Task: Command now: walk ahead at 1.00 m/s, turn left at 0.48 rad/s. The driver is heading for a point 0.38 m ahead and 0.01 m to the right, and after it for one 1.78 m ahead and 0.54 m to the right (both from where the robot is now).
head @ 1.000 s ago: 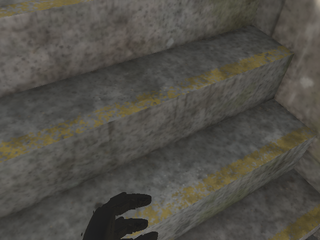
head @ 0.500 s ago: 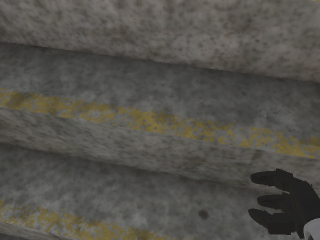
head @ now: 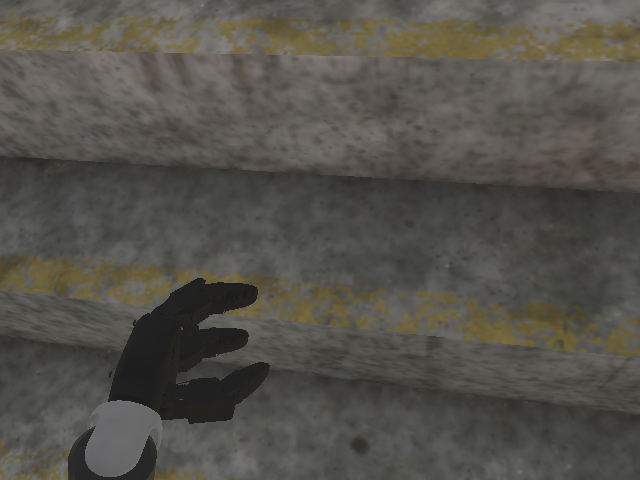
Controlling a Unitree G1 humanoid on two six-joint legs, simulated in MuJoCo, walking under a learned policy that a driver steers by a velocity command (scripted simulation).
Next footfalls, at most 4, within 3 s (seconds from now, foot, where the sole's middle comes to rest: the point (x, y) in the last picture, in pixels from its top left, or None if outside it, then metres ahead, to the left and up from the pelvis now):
0.16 left None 0.12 0.13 -0.67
0.36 right None -0.12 -0.25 -0.67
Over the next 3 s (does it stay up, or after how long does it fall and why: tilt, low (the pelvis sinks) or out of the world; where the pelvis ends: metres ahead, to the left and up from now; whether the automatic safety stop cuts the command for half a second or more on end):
falls after 0.80 s (tilt)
